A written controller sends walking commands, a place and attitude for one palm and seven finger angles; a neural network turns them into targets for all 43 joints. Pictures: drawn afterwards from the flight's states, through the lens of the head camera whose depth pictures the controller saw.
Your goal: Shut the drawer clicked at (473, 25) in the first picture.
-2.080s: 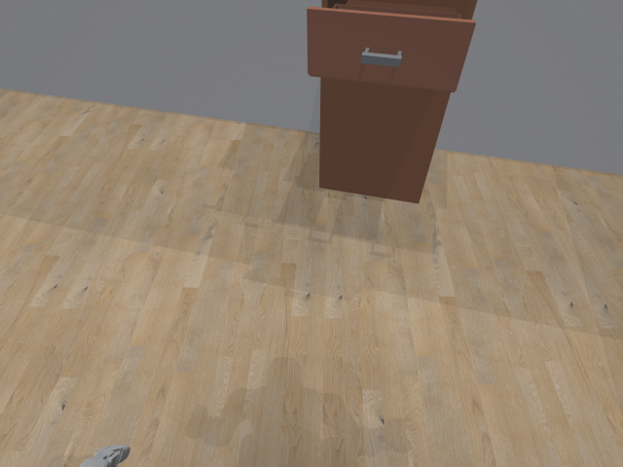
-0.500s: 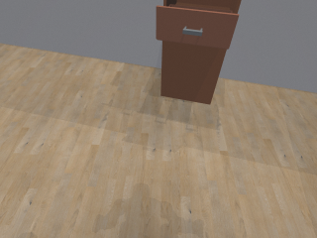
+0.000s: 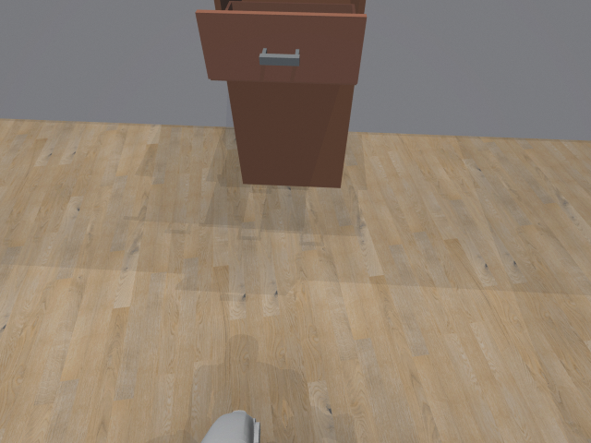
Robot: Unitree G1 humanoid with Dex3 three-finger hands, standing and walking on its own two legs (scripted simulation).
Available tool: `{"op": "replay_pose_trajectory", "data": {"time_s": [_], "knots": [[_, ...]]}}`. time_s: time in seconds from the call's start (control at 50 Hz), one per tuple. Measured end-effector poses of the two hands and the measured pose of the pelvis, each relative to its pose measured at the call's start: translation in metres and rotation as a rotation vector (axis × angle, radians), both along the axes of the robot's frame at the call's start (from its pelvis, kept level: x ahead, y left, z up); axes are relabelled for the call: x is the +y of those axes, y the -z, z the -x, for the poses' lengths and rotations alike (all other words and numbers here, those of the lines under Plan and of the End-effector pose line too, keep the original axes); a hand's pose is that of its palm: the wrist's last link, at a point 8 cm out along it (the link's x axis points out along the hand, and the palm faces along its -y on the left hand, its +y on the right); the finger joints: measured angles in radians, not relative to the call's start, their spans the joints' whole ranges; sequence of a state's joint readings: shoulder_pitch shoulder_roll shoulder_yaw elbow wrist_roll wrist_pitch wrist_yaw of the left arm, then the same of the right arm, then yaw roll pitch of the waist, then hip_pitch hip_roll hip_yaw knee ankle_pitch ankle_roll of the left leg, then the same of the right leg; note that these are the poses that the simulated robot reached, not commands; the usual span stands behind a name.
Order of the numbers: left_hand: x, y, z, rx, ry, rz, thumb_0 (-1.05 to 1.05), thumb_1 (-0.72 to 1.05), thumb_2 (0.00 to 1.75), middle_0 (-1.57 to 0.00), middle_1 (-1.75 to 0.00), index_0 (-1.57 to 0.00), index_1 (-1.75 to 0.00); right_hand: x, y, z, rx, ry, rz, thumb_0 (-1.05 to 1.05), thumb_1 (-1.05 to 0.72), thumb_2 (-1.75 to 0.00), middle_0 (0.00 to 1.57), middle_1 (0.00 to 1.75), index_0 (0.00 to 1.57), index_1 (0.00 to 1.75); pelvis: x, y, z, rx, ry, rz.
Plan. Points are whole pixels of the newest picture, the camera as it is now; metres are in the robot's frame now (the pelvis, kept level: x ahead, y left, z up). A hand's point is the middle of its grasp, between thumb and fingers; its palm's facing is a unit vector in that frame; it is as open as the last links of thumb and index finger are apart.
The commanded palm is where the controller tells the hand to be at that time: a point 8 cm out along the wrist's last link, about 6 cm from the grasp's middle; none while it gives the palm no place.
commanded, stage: walk to a spot facing it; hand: left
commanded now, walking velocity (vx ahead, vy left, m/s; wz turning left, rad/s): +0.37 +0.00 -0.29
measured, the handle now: (280, 55) +1.01 +0.14 +0.03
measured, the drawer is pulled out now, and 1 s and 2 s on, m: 0.29 0.29 0.29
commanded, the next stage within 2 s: turn to face it in 0.80 s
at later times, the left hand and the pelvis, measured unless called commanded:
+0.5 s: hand (177, 329) +0.32 +0.26 -0.17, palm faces -0.16 -0.97 -0.19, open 7.4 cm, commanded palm none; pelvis +0.20 +0.07 +0.00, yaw -14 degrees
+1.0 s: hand (284, 241) +0.54 +0.08 -0.17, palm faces -0.46 -0.86 -0.21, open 7.3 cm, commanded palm none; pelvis +0.36 -0.03 -0.01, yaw -28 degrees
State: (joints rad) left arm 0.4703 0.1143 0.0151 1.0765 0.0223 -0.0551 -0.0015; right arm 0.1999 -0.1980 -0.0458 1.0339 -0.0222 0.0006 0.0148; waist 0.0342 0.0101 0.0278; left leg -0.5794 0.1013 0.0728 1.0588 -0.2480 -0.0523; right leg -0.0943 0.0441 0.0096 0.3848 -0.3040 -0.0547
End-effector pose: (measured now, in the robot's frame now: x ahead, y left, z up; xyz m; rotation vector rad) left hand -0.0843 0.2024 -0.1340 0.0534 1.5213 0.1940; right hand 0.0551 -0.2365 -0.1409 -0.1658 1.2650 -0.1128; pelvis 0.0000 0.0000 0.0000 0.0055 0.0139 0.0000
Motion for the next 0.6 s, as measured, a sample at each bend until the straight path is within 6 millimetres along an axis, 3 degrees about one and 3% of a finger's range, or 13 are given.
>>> {"op": "replay_pose_trajectory", "data": {"time_s": [0.14,0.22,0.26,0.34,0.42,0.5,0.6], "knots": [[0.024,0.009,-0.046,0.055,0.011,0.017,0.00,0.90,0.89,-0.20,-0.30,-0.20,-0.30,0.035,-0.007,-0.101,-0.125,-0.007,-0.013,0.01,-0.91,-0.90,0.20,0.30,0.20,0.30,0.025,0.006,-0.058,0.002,0.046,0.018],[0.058,0.031,-0.094,0.063,0.035,0.016,0.00,0.90,0.89,-0.20,-0.30,-0.20,-0.30,0.057,-0.002,-0.156,-0.218,-0.004,0.017,0.01,-0.91,-0.90,0.20,0.30,0.20,0.30,0.048,0.024,-0.101,-0.007,0.085,0.034],[0.076,0.039,-0.128,0.047,0.073,0.009,0.01,0.90,0.89,-0.20,-0.30,-0.20,-0.30,0.064,-0.003,-0.166,-0.243,0.026,0.032,0.01,-0.91,-0.90,0.20,0.30,0.20,0.30,0.056,0.027,-0.116,-0.021,0.113,0.025],[0.104,0.034,-0.223,-0.078,0.164,-0.017,0.01,0.90,0.89,-0.20,-0.30,-0.20,-0.30,0.073,-0.009,-0.153,-0.194,0.116,0.043,0.01,-0.91,-0.90,0.20,0.30,0.20,0.30,0.065,0.015,-0.144,-0.036,0.161,0.015],[0.112,0.017,-0.322,-0.233,0.244,-0.033,0.01,0.91,0.89,-0.20,-0.30,-0.19,-0.30,0.068,-0.015,-0.129,-0.119,0.233,0.082,-0.01,-0.95,-0.90,0.20,0.30,0.20,0.30,0.072,0.005,-0.172,-0.030,0.207,0.008],[0.103,0.002,-0.405,-0.342,0.320,-0.026,0.00,0.91,0.90,-0.19,-0.30,-0.19,-0.30,0.070,-0.015,-0.101,-0.013,0.311,0.085,-0.01,-0.94,-0.90,0.20,0.30,0.20,0.30,0.073,0.000,-0.200,-0.028,0.248,0.002],[0.069,-0.006,-0.488,-0.399,0.432,0.006,0.00,0.91,0.90,-0.19,-0.30,-0.19,-0.30,0.083,-0.012,-0.071,0.116,0.418,0.052,0.00,-0.93,-0.90,0.20,0.30,0.20,0.30,0.065,-0.001,-0.234,-0.035,0.302,0.002]]}}
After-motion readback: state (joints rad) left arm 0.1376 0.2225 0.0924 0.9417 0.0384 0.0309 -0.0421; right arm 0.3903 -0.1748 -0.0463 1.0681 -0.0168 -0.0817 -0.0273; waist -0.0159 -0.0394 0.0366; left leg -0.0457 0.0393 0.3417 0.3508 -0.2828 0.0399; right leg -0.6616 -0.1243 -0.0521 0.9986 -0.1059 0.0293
